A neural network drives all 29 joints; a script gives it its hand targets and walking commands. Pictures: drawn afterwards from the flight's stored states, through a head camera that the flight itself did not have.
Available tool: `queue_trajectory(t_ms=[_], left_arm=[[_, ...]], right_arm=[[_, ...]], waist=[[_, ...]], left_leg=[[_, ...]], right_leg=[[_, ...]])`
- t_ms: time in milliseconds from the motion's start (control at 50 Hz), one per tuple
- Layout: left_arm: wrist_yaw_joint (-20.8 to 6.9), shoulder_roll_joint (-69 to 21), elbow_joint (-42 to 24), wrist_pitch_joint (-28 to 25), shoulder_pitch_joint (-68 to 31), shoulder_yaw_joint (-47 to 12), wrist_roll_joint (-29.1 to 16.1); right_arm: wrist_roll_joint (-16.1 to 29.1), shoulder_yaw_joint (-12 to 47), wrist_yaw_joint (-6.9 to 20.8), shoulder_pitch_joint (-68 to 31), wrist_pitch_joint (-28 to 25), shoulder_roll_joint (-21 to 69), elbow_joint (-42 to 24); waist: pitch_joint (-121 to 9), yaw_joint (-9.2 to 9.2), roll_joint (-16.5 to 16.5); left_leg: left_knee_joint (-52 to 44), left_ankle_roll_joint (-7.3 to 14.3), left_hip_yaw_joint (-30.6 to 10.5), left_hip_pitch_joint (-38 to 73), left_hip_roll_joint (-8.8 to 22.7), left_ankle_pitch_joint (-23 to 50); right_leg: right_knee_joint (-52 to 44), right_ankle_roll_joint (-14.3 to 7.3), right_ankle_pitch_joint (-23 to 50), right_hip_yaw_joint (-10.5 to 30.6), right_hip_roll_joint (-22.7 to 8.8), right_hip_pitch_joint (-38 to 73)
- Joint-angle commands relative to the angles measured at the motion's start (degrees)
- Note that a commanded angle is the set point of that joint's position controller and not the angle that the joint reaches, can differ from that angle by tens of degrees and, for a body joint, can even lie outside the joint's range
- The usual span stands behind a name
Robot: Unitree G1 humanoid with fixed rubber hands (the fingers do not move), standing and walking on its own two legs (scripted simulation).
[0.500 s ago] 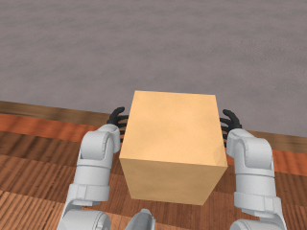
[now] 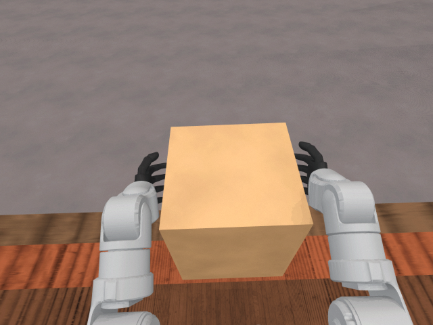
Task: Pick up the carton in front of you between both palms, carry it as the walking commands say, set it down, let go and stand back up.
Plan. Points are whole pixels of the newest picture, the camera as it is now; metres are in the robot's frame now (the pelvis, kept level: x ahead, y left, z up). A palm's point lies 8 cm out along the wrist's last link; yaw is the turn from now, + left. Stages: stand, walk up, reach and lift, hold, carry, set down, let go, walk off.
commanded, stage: carry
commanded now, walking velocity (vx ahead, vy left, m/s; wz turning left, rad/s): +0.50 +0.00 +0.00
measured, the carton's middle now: (230, 206) +0.35 -0.03 +0.03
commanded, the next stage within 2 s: none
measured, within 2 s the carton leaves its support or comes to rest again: neither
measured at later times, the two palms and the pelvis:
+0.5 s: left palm (160, 122) +0.72 +0.15 -0.05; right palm (257, 121) +0.71 -0.15 -0.05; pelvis +0.37 +0.02 -0.17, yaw +0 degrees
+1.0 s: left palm (170, 104) +1.04 +0.16 -0.20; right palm (237, 95) +1.08 -0.14 -0.20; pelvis +0.72 -0.02 -0.30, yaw -1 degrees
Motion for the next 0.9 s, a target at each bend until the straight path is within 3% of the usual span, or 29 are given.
queue_trajectory(t_ms=[0, 20, 60, 80, 100, 120, 160, 200, 260, 320, 340, 380, 400, 420, 440, 460, 480, 500, 520, 600, 660, 720, 740, 780, 800, 820, 840, 860, 880], left_arm=[[-11.09, -49.24, -3.3, -1.77, -35.4, -36.98, -19.21], [-11.4, -48.35, -0.91, -1.22, -35.67, -37.22, -20.01], [-12.37, -51.49, -0.16, -0.76, -38.63, -39.07, -24.36], [-13.01, -54.28, -1.68, -0.74, -42.19, -40.53, -27.02], [-13.55, -56.39, -2.63, -1.0, -45.0, -41.82, -29.22], [-14.12, -59.39, -2.97, -1.27, -48.08, -42.79, -31.16], [-14.81, -62.48, -3.7, -2.26, -51.98, -43.8, -32.87], [-15.26, -64.4, -3.38, -3.26, -51.44, -44.38, -34.13], [-15.38, -64.92, -3.61, -4.04, -49.16, -43.57, -34.19], [-15.09, -62.75, -3.65, -4.44, -45.65, -43.21, -33.08], [-15.02, -61.88, -2.73, -4.34, -43.88, -42.48, -32.71], [-14.72, -60.05, -1.15, -3.77, -41.14, -41.74, -30.99], [-14.39, -58.13, -0.56, -3.07, -41.16, -40.84, -29.38], [-13.83, -56.04, 1.29, -2.07, -40.05, -39.1, -27.35], [-12.96, -53.67, 4.85, -0.9, -35.43, -36.12, -24.48], [-12.43, -51.53, 2.0, -0.53, -35.66, -34.34, -22.12], [-12.07, -51.72, -0.66, -0.48, -41.94, -34.59, -21.82], [-12.21, -52.01, -0.4, -0.2, -44.44, -33.92, -21.29], [-12.23, -53.55, 2.04, -0.46, -41.78, -32.96, -21.06], [-11.75, -54.75, 0.78, -2.29, -40.65, -32.69, -18.74], [-11.13, -55.54, -1.33, -3.28, -40.86, -33.91, -18.64], [-10.43, -54.08, -5.28, -3.17, -42.24, -36.23, -18.96], [-10.18, -53.3, -6.14, -2.83, -42.32, -36.79, -18.98], [-10.28, -51.48, -5.53, -2.14, -40.29, -36.92, -18.97], [-10.75, -50.98, -4.82, -1.74, -39.32, -37.32, -19.43], [-11.34, -50.02, -3.02, -1.42, -37.13, -36.82, -19.61], [-11.89, -49.21, 0.13, -0.78, -36.19, -36.5, -19.92], [-12.24, -48.88, 2.67, -0.27, -35.58, -36.67, -21.35], [-12.82, -51.15, 2.29, -0.18, -38.38, -38.09, -23.73]], right_arm=[[21.97, 36.66, 15.86, -33.57, 0.6, 61.84, -6.93], [20.74, 35.14, 15.42, -33.47, 1.95, 60.3, -5.65], [16.51, 31.43, 14.13, -31.04, 3.29, 56.82, -4.37], [15.26, 30.43, 13.75, -31.79, 3.41, 56.67, -4.64], [14.31, 29.35, 13.54, -31.26, 3.24, 57.11, -4.97], [13.0, 28.54, 13.49, -31.99, 2.97, 57.29, -4.91], [12.11, 28.08, 13.64, -32.27, 2.06, 58.38, -5.48], [12.39, 29.48, 13.68, -33.52, 1.11, 59.72, -6.71], [12.08, 31.31, 13.12, -33.74, 0.42, 59.81, -9.13], [12.29, 32.81, 12.35, -33.6, 0.73, 58.29, -12.51], [12.02, 32.97, 12.16, -33.65, 1.03, 57.37, -12.47], [12.45, 33.34, 12.53, -31.59, 1.92, 54.96, -11.84], [12.9, 33.53, 13.07, -30.03, 2.39, 54.15, -10.37], [13.72, 32.88, 13.58, -28.93, 3.25, 53.36, -7.5], [15.34, 32.84, 14.09, -28.1, 3.97, 52.8, -5.26], [17.08, 34.7, 14.75, -32.62, 2.92, 55.1, -6.29], [20.32, 36.59, 15.5, -36.63, 2.73, 58.87, -7.71], [21.97, 37.27, 15.75, -41.36, 2.67, 62.35, -8.98], [23.1, 37.13, 16.09, -41.95, 2.95, 62.81, -8.25], [26.16, 38.6, 16.72, -43.17, 1.08, 69.07, -7.71], [27.74, 39.4, 17.02, -43.75, 0.19, 69.95, -9.46], [27.12, 39.01, 16.74, -41.75, -0.26, 67.91, -10.34], [26.55, 38.65, 16.64, -39.91, -0.14, 66.91, -9.9], [24.89, 37.93, 16.35, -35.24, 0.38, 65.26, -7.42], [23.56, 37.69, 16.2, -34.0, 0.57, 64.32, -6.35], [21.84, 36.33, 15.94, -33.94, 1.1, 62.8, -5.66], [19.95, 34.5, 15.59, -33.74, 1.99, 60.99, -3.84], [17.84, 32.34, 14.93, -30.67, 3.21, 58.99, -1.37], [15.48, 30.16, 14.37, -30.34, 3.81, 56.85, -1.02]], waist=[[-20.99, 14.62, -6.08], [-25.43, 10.83, -13.69], [-27.51, 10.69, -5.91], [-25.13, 10.5, 0.7], [-25.64, 9.84, 0.68], [-22.6, 8.8, 5.06], [-20.63, 8.96, 1.79], [-22.63, 9.44, -0.63], [-21.4, 12.43, 1.49], [-19.29, 12.68, -4.64], [-22.8, 8.88, -7.19], [-25.74, -0.68, -2.9], [-22.29, -5.08, 9.43], [-22.21, -1.83, 13.44], [-28.07, 2.57, 9.86], [-34.75, -0.02, 17.19], [-26.27, 0.92, 5.06], [-17.24, -0.06, 2.08], [-16.68, 1.7, 0.84], [-26.88, 0.77, 8.43], [-24.69, -1.65, 2.56], [-21.0, -2.47, 7.25], [-20.22, -2.08, 8.2], [-25.01, 4.82, 10.2], [-25.17, 10.07, 6.44], [-21.36, 14.86, -4.24], [-21.51, 13.32, -11.07], [-24.32, 8.38, -9.34], [-24.74, 10.04, -5.12]], left_leg=[[26.54, -2.64, -2.01, -15.34, 3.25, 24.04], [34.99, -4.43, -4.75, -31.41, -0.08, -1.58], [25.73, -3.54, -9.05, -39.84, 4.01, 4.05], [19.23, -3.19, -11.66, -42.1, 5.7, 8.9], [16.86, -3.29, -11.62, -40.4, 6.25, 9.09], [8.14, -4.43, -11.13, -36.16, 7.22, 13.52], [-0.52, -5.07, -7.19, -28.11, 6.71, 14.51], [-0.05, -3.16, -5.91, -28.81, 6.9, 28.26], [-25.07, -2.46, -1.53, -24.39, 4.06, 52.9], [-38.38, -1.74, 0.61, -5.77, 2.93, 60.45], [-31.8, -0.81, 3.71, 3.58, 2.15, 67.66], [-36.68, 1.0, 2.21, 18.81, 3.33, 59.16], [-42.82, 3.12, -2.08, 23.36, 6.55, 56.25], [-27.93, 4.98, -12.28, 33.07, 15.93, 82.03], [-28.26, 9.09, -25.07, 38.93, 21.66, 74.46], [-38.27, 18.73, -45.59, 34.46, 28.75, 25.52], [-39.47, 14.44, -45.01, 23.64, 24.91, 19.81], [-34.64, 11.71, -38.62, 14.02, 19.27, 46.04], [-32.53, 11.37, -31.9, 12.23, 18.92, 53.36], [-28.26, 11.53, -29.97, 17.88, 18.36, 63.35], [-21.43, 7.83, -21.24, 14.86, 9.91, 42.87], [-22.31, 6.19, -16.03, 4.67, 7.52, 38.37], [-19.08, 5.66, -11.95, 0.5, 5.65, 33.31], [-7.28, 2.83, -7.99, -2.52, 8.66, 42.33], [2.6, 0.87, -6.33, -7.3, 9.52, 49.35], [20.84, -1.84, -3.13, -14.54, 4.9, 35.9], [32.44, -3.84, -1.48, -28.26, -0.38, -0.06], [28.82, -3.58, -7.03, -36.78, 1.58, 2.18], [21.75, -2.72, -10.95, -42.19, 4.14, 9.49]], right_leg=[[-5.52, -4.08, 1.11, 2.83, -4.29, 36.86], [10.31, -8.54, 26.15, 17.69, -13.6, 54.13], [4.73, -14.65, -3.75, 34.37, -18.43, 50.95], [6.43, -13.51, -6.24, 33.92, -16.86, 47.2], [6.31, -14.64, -8.42, 36.95, -17.76, 42.92], [4.03, -14.47, -10.33, 34.57, -17.58, 33.5], [0.16, -14.39, -8.3, 31.6, -15.96, 24.93], [6.45, -11.25, -1.81, 25.88, -13.25, 26.7], [14.31, -7.33, -15.28, 14.79, -3.13, 26.47], [16.54, -6.3, -22.9, 9.99, -1.84, 17.31], [23.7, -4.99, -20.54, 6.06, -2.87, 14.52], [41.79, -1.38, -4.63, 3.65, -4.58, 9.35], [60.57, 1.18, -26.15, 0.65, 0.7, 1.21], [71.07, 2.52, -58.77, 1.05, 4.97, -13.33], [66.05, 2.27, -55.77, 8.09, 3.76, -19.01], [65.26, 1.44, -52.97, 9.94, 2.56, -21.51], [54.94, 1.97, -46.05, 12.64, -1.09, -19.27], [49.33, 3.07, -46.87, 7.62, -1.53, -16.08], [43.27, 3.5, -44.17, 8.14, -1.54, -17.13], [36.82, 2.55, -31.33, 5.82, -1.83, -15.02], [17.23, 1.56, -8.91, 3.75, -0.67, -15.02], [3.93, 1.74, -2.71, -0.04, 1.92, 1.17], [-0.61, 0.94, 2.75, -1.32, 2.51, 7.85], [5.0, -0.61, 4.34, -2.68, 2.32, 21.53], [0.54, -2.02, 0.12, -1.02, 0.78, 31.17], [-5.85, -4.21, -3.13, 0.56, -1.56, 35.65], [6.18, -6.19, 19.83, 11.26, -9.92, 46.18], [7.88, -10.52, 21.06, 24.92, -16.06, 51.8], [7.02, -12.41, 5.29, 28.82, -17.22, 50.71]])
